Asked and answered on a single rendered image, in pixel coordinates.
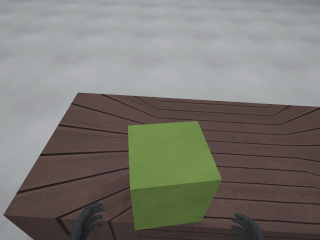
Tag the right robot hand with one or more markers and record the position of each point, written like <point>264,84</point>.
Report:
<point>252,230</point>

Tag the carton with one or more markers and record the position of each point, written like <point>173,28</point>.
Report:
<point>173,176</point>

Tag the left robot hand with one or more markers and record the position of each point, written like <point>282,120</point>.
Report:
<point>81,228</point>

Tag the pedestal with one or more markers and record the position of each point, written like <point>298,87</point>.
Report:
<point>268,157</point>

